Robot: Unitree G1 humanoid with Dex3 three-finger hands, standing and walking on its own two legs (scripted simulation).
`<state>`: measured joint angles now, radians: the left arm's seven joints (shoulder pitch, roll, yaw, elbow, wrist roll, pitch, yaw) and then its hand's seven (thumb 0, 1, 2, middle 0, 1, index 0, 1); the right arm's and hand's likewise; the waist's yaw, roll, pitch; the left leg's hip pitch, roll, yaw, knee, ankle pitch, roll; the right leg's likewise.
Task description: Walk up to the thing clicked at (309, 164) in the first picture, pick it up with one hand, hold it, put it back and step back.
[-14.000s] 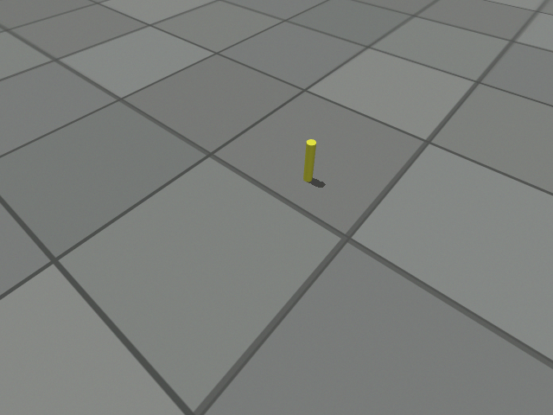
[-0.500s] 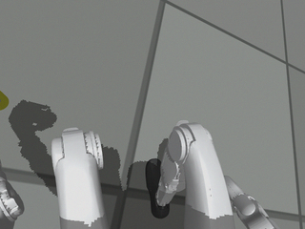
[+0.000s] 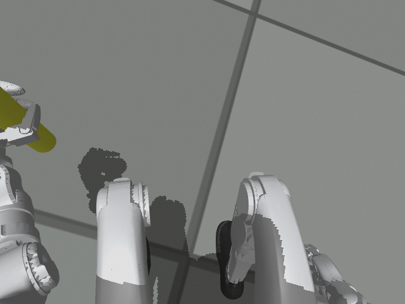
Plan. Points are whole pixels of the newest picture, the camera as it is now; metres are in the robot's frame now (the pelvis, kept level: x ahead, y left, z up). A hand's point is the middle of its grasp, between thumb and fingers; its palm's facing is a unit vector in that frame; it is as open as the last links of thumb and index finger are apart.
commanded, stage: settle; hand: left
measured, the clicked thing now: (14, 119) +0.42 +0.34 -0.05
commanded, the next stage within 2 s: lift in 0.76 s
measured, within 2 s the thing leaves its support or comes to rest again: neither
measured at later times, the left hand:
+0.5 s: hand (10, 106) +0.42 +0.32 +0.01, palm faces +0.39 -0.92 -0.03, open 6.4 cm
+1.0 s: hand (10, 96) +0.42 +0.31 +0.03, palm faces +0.37 -0.93 -0.03, open 6.4 cm
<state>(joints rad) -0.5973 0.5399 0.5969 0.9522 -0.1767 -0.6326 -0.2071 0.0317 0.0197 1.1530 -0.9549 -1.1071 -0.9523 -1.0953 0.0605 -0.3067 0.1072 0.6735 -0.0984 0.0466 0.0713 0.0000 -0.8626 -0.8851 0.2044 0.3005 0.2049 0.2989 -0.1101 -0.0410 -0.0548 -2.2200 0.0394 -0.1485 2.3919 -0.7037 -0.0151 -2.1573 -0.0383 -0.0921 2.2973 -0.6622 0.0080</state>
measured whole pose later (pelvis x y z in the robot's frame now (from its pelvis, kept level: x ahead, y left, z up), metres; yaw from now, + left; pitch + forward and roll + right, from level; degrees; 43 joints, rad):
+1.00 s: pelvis +0.00 +0.00 +0.05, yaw +3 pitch +32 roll -5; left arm -0.61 0.46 0.56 0.92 -0.13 -0.58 -0.19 0.03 0.02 1.15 -0.95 -1.12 -0.95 -1.11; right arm 0.11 -0.28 0.03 0.70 -0.07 0.01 0.04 0.00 -0.88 -0.89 0.20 0.30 0.20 0.30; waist -0.10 -0.02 -0.13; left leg -2.10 0.04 -0.09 2.22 -0.69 -0.02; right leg -2.06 -0.04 -0.06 2.16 -0.66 0.00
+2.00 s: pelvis +0.05 +0.00 +0.28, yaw +5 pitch +23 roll -3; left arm -0.21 0.22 0.27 0.41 -0.16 -0.35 0.04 0.03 0.03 1.14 -0.93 -1.13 -0.94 -1.11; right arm 0.16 -0.22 0.00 0.64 0.01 -0.03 -0.04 0.00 -0.87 -0.88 0.20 0.30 0.20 0.30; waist -0.03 0.01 -0.17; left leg -1.26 0.06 -0.04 1.45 -0.60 -0.02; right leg -1.23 -0.03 -0.06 1.40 -0.58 0.01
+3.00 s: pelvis +0.09 +0.00 +0.37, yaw +6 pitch +12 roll -1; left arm -0.13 0.16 0.18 0.43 -0.13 -0.38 0.10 0.03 0.03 1.14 -0.93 -1.13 -0.94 -1.11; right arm 0.21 -0.21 0.00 0.66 -0.02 0.01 -0.04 0.01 -0.88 -0.88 0.20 0.30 0.20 0.30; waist -0.02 0.01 -0.07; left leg -0.71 0.06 -0.02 0.98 -0.47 -0.03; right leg -0.69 -0.02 -0.06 0.95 -0.46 0.00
